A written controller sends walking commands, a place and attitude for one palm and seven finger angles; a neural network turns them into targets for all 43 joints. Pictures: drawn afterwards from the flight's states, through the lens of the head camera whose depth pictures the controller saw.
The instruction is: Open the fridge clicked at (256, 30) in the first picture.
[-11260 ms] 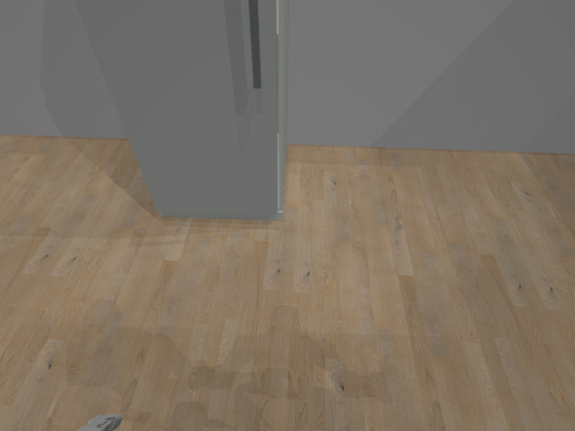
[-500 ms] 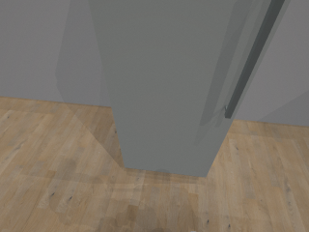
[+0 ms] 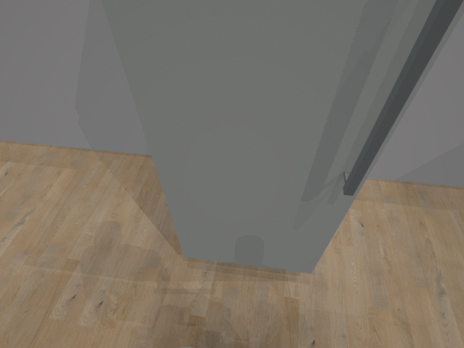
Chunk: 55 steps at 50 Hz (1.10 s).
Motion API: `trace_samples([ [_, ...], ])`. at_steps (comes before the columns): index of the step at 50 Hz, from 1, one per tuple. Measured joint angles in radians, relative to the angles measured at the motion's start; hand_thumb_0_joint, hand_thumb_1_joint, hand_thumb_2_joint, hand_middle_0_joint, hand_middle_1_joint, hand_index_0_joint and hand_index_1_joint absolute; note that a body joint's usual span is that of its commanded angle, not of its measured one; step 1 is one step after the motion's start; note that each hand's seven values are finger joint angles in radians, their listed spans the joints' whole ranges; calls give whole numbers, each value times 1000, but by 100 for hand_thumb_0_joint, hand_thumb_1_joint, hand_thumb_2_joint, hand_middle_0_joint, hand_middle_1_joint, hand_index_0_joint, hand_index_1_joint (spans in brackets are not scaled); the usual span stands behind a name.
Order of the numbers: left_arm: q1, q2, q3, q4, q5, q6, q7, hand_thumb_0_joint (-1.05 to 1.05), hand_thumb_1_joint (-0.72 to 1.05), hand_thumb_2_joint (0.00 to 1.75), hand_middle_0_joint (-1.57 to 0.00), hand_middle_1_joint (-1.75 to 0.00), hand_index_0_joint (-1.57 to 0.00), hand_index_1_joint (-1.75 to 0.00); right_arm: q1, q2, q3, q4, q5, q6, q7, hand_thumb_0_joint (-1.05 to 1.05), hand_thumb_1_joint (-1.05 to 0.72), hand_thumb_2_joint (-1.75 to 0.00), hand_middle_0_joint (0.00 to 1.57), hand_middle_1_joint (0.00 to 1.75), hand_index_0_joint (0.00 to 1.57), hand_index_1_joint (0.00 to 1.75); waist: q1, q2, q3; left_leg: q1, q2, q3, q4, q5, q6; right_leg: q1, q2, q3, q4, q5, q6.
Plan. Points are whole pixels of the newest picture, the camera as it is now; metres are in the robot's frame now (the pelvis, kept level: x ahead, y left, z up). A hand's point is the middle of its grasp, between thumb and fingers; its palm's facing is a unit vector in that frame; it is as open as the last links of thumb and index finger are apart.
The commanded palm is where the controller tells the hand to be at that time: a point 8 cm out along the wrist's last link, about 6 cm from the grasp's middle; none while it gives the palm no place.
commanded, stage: come to a stop and stand still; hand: right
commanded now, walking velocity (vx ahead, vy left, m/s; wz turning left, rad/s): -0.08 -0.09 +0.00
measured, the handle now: (393, 93) +0.48 -0.24 +0.20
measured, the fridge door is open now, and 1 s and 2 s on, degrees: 0 0 0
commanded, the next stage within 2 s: look again from close up in 1.16 s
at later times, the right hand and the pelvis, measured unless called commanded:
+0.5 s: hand out of the picture -0.02 -0.18 -0.18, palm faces +0.07 +0.98 -0.20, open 7.4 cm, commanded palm none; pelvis -0.05 +0.01 +0.00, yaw +0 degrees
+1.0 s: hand out of the picture -0.04 -0.14 -0.18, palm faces +0.04 +0.98 -0.21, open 7.3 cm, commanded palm none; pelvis -0.03 +0.02 -0.01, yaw +0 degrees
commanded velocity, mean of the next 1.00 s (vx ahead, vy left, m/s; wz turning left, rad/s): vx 0.04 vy -0.01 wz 0.00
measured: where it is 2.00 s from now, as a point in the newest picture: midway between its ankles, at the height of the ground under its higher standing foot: outside the picture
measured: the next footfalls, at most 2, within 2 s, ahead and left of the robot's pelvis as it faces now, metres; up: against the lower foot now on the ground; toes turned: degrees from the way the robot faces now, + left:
left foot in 0.04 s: +0.00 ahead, +0.11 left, +0.00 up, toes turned +5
right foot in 0.42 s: -0.04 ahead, -0.12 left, +0.00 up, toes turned -3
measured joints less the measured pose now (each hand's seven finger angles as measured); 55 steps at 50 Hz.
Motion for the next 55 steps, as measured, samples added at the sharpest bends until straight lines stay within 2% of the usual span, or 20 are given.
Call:
trace_samples([
  [2,6,1,6,-3,-2,7,-5,0,93,90,-21,-30,-20,-30,-4,-7,-2,-13,-1,-9,-1,0,-91,-90,20,30,19,30,0,-1,-2,42,0,5,-100,109,5,-18,-2,-5,39,-18,15],
  [4,3,10,12,-7,-7,14,-11,0,93,90,-21,-30,-20,-30,-12,-3,-1,-15,-5,-19,-4,0,-91,-90,20,30,19,30,4,-23,2,47,-12,11,-110,97,43,-43,-14,4,92,-48,31],
  [6,2,22,17,-14,-9,32,-13,0,92,90,-20,-30,-20,-30,-19,6,4,-20,-6,-23,-1,0,-91,-90,20,30,19,30,12,-45,1,36,-18,21,-97,83,64,-81,-1,52,185,-182,40],
  [9,0,32,19,-17,-9,46,-17,0,92,90,-20,-30,-20,-30,-29,18,8,-29,-7,-23,-1,0,-91,-90,20,30,19,30,7,-54,-5,31,-18,23,-123,106,75,-132,26,105,365,-246,45],
  [12,6,37,17,-22,-7,46,-22,0,92,90,-20,-30,-20,-30,-37,25,6,-40,-8,-24,-2,0,-91,-90,20,30,20,30,0,-51,-14,24,-15,26,-152,134,77,-141,34,126,439,-233,55],
  [17,17,38,8,-29,-6,36,-28,0,91,90,-20,-30,-20,-30,-36,16,-1,-51,-13,-29,3,0,-91,-90,20,30,20,30,-22,-27,-29,2,-5,26,-185,175,72,-69,25,125,292,-227,59],
  [21,34,38,-6,-31,-4,4,-24,0,91,90,-20,-30,-20,-30,-18,5,-3,-30,-2,-21,4,0,-91,-90,20,30,20,30,-25,-24,-49,-26,-13,33,-171,187,55,44,12,128,16,-107,45],
  [25,67,6,-22,-6,4,-5,-20,0,91,90,-20,-30,-20,-30,15,-13,-3,14,-2,1,14,0,-91,-90,20,30,20,30,-22,10,-67,-7,-11,11,-166,118,24,71,24,120,-20,-72,41],
  [29,101,-20,-31,16,3,-7,-12,0,91,90,-20,-30,-20,-30,60,-14,1,44,-7,0,26,0,-91,-90,20,30,19,30,-17,14,-86,17,-21,2,-88,56,13,99,28,120,-75,-51,40],
  [32,110,-33,-33,27,1,-14,-7,0,91,90,-20,-30,-20,-30,85,-8,6,62,-4,-10,28,0,-91,-90,20,30,19,30,-14,18,-79,64,-23,1,-137,62,9,98,36,108,-76,-54,46],
  [35,103,-29,-33,41,-6,-21,-2,0,91,90,-20,-30,-20,-30,86,22,15,88,2,-28,21,0,-91,-90,20,30,19,30,-7,-21,-51,95,-49,10,-187,85,62,87,14,111,-39,-78,58],
  [38,98,-8,-37,24,-4,-18,-10,0,91,90,-20,-30,-20,-30,96,58,32,90,0,-56,-4,0,-91,-90,20,30,19,30,0,-69,-40,71,-73,20,-173,80,82,37,-12,118,33,-114,53],
  [42,106,1,-43,3,0,-27,-14,0,91,90,-20,-30,-20,-30,110,81,39,85,2,-72,-6,0,-91,-90,20,30,20,30,12,-84,-46,57,-67,24,-136,51,83,27,-10,124,55,-129,67],
  [45,109,-5,-48,1,-2,-35,-10,0,91,90,-20,-30,-20,-30,102,84,43,82,1,-74,-8,1,-91,-90,20,30,20,30,10,-79,-51,68,-63,24,-131,44,82,44,-6,124,47,-129,68],
  [55,99,-8,-56,18,-2,-28,-3,1,92,90,-20,-30,-20,-30,75,38,37,58,7,-61,-7,2,-93,-90,20,30,20,30,2,-44,-57,100,-63,22,-159,59,82,82,-3,121,8,-108,67],
])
